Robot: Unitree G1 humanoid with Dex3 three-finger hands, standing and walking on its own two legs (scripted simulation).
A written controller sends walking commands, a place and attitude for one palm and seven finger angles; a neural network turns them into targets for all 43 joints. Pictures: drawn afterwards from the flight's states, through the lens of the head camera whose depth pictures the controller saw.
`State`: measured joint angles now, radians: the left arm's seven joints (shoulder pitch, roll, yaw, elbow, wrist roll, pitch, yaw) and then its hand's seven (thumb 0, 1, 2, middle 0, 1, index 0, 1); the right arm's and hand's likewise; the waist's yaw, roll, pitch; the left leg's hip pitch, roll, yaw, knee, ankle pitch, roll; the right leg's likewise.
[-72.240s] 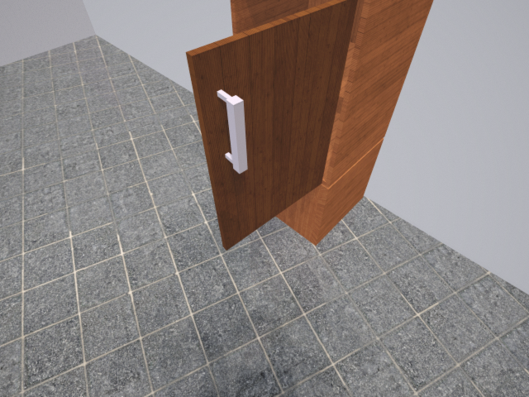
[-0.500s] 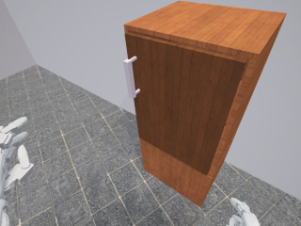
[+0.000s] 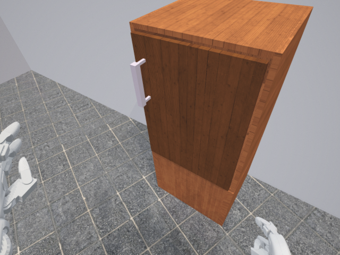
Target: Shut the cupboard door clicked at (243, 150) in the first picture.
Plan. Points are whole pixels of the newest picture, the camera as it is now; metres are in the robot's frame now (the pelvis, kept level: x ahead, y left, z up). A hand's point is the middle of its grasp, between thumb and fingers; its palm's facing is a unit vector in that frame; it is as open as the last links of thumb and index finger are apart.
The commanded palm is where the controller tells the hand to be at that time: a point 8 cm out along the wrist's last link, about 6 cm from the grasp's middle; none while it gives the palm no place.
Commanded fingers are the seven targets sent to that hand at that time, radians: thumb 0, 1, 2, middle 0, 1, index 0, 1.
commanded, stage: step back with the hand held close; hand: left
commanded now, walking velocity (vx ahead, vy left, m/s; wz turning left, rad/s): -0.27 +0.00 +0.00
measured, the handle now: (142, 83) +0.64 +0.17 +0.08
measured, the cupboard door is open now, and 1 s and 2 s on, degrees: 1 1 1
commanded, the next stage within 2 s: stop stepping back and stand still in 1.62 s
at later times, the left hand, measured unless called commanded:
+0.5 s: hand (7, 217) +0.13 +0.28 +0.15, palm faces +0.43 -0.77 -0.46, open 7.4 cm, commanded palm +0.08 +0.32 +0.17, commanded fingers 0.00 0.90 0.90 -0.20 -0.30 -0.20 -0.30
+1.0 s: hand out of the picture +0.05 +0.30 +0.16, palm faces +0.53 -0.69 -0.49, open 7.4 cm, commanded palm -0.01 +0.32 +0.17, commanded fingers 0.00 0.90 0.90 -0.20 -0.30 -0.20 -0.30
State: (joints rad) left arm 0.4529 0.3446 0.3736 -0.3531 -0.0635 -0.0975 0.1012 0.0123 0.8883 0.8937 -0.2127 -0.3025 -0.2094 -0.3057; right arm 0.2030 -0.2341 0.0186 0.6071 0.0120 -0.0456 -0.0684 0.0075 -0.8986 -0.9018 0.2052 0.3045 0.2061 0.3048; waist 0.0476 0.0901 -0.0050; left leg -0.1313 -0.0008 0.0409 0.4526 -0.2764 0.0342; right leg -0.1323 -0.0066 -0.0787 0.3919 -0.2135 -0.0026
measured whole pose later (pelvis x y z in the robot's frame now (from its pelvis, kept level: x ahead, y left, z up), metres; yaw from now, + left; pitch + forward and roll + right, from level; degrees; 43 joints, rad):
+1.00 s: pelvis -0.13 +0.02 -0.03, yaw +4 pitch +0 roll -3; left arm 0.50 0.42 0.51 -0.50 -0.01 -0.29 0.13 0.01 0.89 0.89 -0.21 -0.30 -0.21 -0.31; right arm 0.22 -0.20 -0.01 0.59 0.00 -0.08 -0.07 0.01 -0.90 -0.90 0.21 0.30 0.21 0.30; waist 0.01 0.03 0.01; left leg -0.54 0.02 0.06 0.71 -0.19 0.07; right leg -0.36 0.07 0.05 0.70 -0.36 0.02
